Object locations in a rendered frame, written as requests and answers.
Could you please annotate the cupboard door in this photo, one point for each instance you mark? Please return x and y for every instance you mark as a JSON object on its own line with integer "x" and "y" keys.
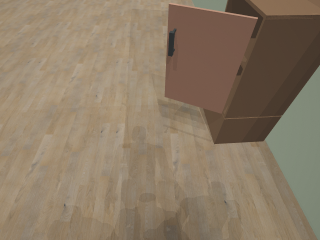
{"x": 209, "y": 48}

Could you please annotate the handle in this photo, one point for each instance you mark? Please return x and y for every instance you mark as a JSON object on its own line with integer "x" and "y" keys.
{"x": 171, "y": 48}

